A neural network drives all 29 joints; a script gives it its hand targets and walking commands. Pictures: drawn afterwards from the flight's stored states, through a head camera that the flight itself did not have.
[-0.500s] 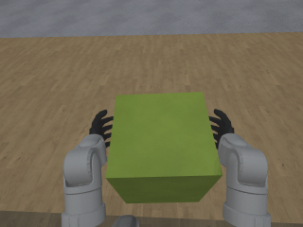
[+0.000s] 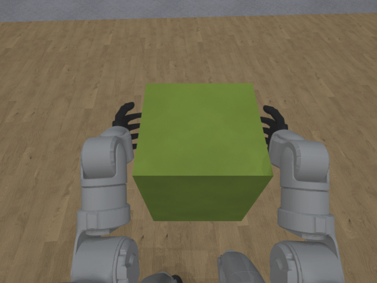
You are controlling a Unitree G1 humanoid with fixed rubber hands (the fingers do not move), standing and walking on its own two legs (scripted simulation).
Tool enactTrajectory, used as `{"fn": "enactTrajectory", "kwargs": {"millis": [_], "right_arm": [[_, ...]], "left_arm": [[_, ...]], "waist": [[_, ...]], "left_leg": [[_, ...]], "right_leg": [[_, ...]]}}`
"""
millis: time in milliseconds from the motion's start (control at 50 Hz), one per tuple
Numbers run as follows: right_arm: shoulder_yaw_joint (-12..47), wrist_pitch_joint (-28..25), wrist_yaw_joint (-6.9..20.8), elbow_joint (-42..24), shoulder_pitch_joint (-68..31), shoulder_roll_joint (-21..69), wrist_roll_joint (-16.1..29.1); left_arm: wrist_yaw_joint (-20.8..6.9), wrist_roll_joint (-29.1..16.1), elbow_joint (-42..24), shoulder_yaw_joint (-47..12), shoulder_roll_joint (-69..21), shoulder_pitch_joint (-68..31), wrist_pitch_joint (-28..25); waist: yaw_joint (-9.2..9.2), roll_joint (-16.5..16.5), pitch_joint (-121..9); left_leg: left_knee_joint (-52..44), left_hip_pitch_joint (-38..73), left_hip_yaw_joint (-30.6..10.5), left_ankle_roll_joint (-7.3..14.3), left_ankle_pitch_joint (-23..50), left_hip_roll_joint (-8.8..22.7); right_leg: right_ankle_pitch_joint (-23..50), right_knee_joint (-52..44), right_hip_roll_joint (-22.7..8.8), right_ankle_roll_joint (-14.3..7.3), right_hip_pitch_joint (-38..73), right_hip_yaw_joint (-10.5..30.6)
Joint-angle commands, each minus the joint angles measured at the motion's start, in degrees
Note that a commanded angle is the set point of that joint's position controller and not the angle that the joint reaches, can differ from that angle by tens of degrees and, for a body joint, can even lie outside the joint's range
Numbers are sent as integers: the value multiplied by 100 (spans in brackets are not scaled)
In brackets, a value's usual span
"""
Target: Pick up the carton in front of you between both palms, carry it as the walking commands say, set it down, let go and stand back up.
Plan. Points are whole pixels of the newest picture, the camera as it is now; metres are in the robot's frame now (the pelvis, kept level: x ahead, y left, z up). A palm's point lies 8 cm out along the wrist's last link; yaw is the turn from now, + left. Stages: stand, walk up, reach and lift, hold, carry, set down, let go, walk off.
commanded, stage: carry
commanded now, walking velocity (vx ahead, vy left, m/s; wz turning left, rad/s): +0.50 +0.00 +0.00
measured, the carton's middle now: (198, 158) +0.36 -0.01 +0.01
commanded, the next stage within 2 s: none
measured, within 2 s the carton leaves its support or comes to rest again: neither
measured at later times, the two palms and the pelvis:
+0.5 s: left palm (132, 49) +0.68 +0.15 +0.04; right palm (238, 44) +0.71 -0.14 +0.03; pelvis +0.34 -0.03 -0.05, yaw +2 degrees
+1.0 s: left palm out of the picture +1.02 +0.17 -0.01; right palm (221, 2) +1.00 -0.13 -0.01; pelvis +0.65 +0.03 -0.10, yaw +0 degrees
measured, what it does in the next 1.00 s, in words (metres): goes down: right foot 0.05 m lower, then left foot 0.05 m lower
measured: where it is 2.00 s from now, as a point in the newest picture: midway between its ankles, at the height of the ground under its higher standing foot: (181, 109)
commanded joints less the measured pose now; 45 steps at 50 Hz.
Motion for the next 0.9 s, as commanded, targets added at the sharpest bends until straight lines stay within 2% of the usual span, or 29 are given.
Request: {"fn": "enactTrajectory", "kwargs": {"millis": [0, 60, 120, 140, 160, 200, 220, 240, 260, 280, 300, 320, 340, 360, 400, 480, 560, 620, 640, 660, 680, 700, 720, 740, 760, 780, 800, 840, 880], "right_arm": [[4146, -135, 1421, -1347, -4212, 6261, 2724], [4392, -178, 1418, -1513, -3937, 5953, 2646], [4508, -191, 1426, -1277, -3673, 5613, 2574], [4511, -188, 1430, -1129, -3602, 5522, 2553], [4513, -177, 1438, -949, -3575, 5459, 2530], [4476, -146, 1460, -528, -3583, 5406, 2508], [4395, -140, 1467, -315, -3645, 5361, 2482], [4264, -118, 1465, -49, -3730, 5318, 2388], [4157, -15, 1438, 183, -3737, 5422, 2444], [4066, 16, 1417, 179, -3843, 5438, 2425], [4037, -6, 1402, 67, -4200, 5562, 2421], [3999, -50, 1391, -5, -4417, 5831, 2457], [3944, -96, 1366, -125, -4469, 5992, 2468], [3926, -133, 1324, -246, -4493, 6109, 2450], [3927, -189, 1231, -317, -4315, 6276, 2380], [3969, -314, 1077, -429, -3692, 6228, 2118], [4159, -396, 994, -814, -3625, 5916, 1976], [4198, -330, 992, -922, -3543, 5528, 1907], [4158, -292, 1005, -848, -3452, 5383, 1864], [4082, -254, 1020, -731, -3367, 5226, 1809], [3990, -214, 1042, -587, -3262, 5085, 1764], [3890, -169, 1079, -476, -3206, 4939, 1748], [3762, -112, 1129, -333, -3249, 4798, 1773], [3549, -86, 1144, 13, -3321, 4699, 1691], [3490, -42, 1174, 220, -3237, 4759, 1765], [3581, -77, 1226, 153, -3350, 4983, 1892], [3734, -89, 1297, -52, -3776, 5400, 2147], [4039, -110, 1402, -458, -4584, 6002, 2608], [4165, -155, 1448, -645, -4761, 6279, 2867]], "left_arm": [[-1006, -2223, -930, -4076, -6330, -3493, -276], [-1008, -2143, -1220, -4299, -5995, -3356, -324], [-1070, -2092, -1154, -4358, -5589, -3254, -282], [-1109, -2061, -1046, -4329, -5457, -3186, -253], [-1151, -2026, -898, -4262, -5323, -3119, -223], [-1245, -1955, -529, -4046, -5097, -2956, -164], [-1299, -1920, -342, -3903, -4976, -2953, -125], [-1337, -1915, -92, -3710, -4879, -2994, -78], [-1351, -1854, 264, -3593, -4662, -3130, -53], [-1390, -1969, 460, -3562, -4831, -2972, -66], [-1447, -2165, 403, -3617, -5242, -3146, -103], [-1497, -2382, 164, -3721, -5602, -3592, -131], [-1535, -2575, -70, -3843, -5942, -4055, -157], [-1549, -2735, -213, -3920, -6168, -4320, -184], [-1535, -2907, -433, -4031, -6423, -4379, -234], [-1520, -2910, -633, -4126, -6434, -3921, -308], [-1540, -2941, -870, -4340, -6191, -3764, -389], [-1519, -2920, -791, -4399, -5895, -3541, -385], [-1518, -2904, -659, -4391, -5812, -3432, -369], [-1523, -2887, -505, -4373, -5741, -3370, -346], [-1533, -2878, -327, -4351, -5683, -3376, -321], [-1542, -2851, -149, -4313, -5608, -3403, -307], [-1547, -2803, 11, -4219, -5575, -3404, -284], [-1513, -2770, 208, -4113, -5599, -3552, -183], [-1464, -2742, 321, -4034, -5535, -3600, -138], [-1427, -2740, 148, -3997, -5660, -3750, -138], [-1389, -2705, -8, -3967, -5788, -4072, -158], [-1304, -2605, -141, -3849, -6050, -4127, -218], [-1205, -2457, -213, -3841, -6163, -3944, -270]], "waist": [[-184, 674, -3669], [-307, 685, -3530], [-460, 650, -3183], [-414, 696, -3103], [-275, 663, -3067], [199, 344, -3159], [363, 8, -3164], [295, -679, -3312], [515, -1826, -3717], [670, -1759, -3966], [662, -1070, -3640], [530, -395, -3304], [431, -148, -3074], [415, -142, -3077], [444, -342, -3156], [604, -594, -3337], [818, -532, -3175], [927, -613, -3028], [846, -613, -3040], [666, -604, -3102], [380, -494, -3206], [100, -308, -3245], [153, 457, -3365], [-57, 1584, -3905], [-76, 1335, -4097], [-234, 1180, -4159], [-138, 329, -3619], [94, -9, -3122], [96, 234, -3145]], "left_leg": [[-300, 3720, -1618, 489, 4311, 1467], [-137, 3767, -1090, 368, 4390, 978], [50, 3391, -701, 301, 3894, 572], [192, 3174, -683, 244, 3555, 586], [513, 2953, -652, 169, 3320, 607], [1743, 2196, -371, -61, 2789, 519], [2494, 1255, -392, -176, 1366, 355], [3321, -13, -414, -245, -1871, 59], [4673, -1464, -763, -435, -3045, -505], [5423, -2239, -967, -367, -2952, -357], [5080, -2370, -1055, -300, -2588, -102], [4553, -2130, -1097, -316, -2064, 21], [4051, -1937, -1099, -352, -1768, 145], [3695, -1695, -1076, -407, -1619, 205], [3163, -1621, -908, -479, -1386, 203], [2254, -2106, -619, -505, -418, 112], [659, -1801, -217, -477, 858, -257], [-566, -1003, -110, -274, 1889, -430], [-850, -457, -118, -171, 2210, -435], [-975, 177, -98, -94, 2328, -442], [-1267, 980, -122, -61, 2567, -320], [-1178, 2017, -406, -91, 2882, 101], [-169, 3220, -1312, -182, 4996, 1103], [418, 4718, -3263, 880, 5907, 2309], [325, 4919, -3654, 1062, 4602, 2328], [-253, 4456, -4197, 1470, 1883, 2343], [-642, 3565, -3898, 1187, 955, 1888], [-821, 2378, -3052, 639, 1740, 1567], [-854, 2081, -2518, 306, 2324, 1323]], "right_leg": [[482, -680, -1, -8, -910, -139], [1735, -1917, 234, -6, -767, -470], [2813, -3529, 570, 1, 69, -853], [3221, -3863, 564, -59, 494, -819], [3563, -4090, 524, -144, 989, -774], [4148, -4501, 346, -289, 2469, -771], [4790, -4111, -223, -234, 3354, -311], [6869, -2957, -1248, -125, 4347, 757], [7060, -2782, -2108, -1140, 5705, 2408], [4399, -3266, -2368, -1764, 5845, 3247], [2808, -3709, -1937, -1579, 5179, 3106], [2578, -3909, -1668, -1296, 4465, 2741], [3155, -3947, -1586, -1127, 3989, 2359], [3372, -3997, -1500, -1010, 3722, 2087], [4008, -3939, -1260, -820, 3731, 1570], [5716, -3614, -988, -705, 4405, 969], [5865, -3373, -436, -585, 4572, 445], [5238, -2976, -297, -592, 4383, 234], [5048, -2678, -305, -553, 4138, 176], [5090, -2231, -326, -484, 3854, 118], [4899, -1528, -295, -354, 3477, -78], [3888, -719, -175, -245, 2625, -164], [553, 194, 137, -221, 1220, -223], [-1698, 1656, 756, 99, -432, 93], [-1619, 2130, 486, -30, -962, 357], [-1396, 2321, 369, -92, -1375, 404], [-795, 1827, 193, -95, -1358, 357], [-257, 830, -3, 0, -773, 311], [11, 248, 4, 69, -443, 139]]}}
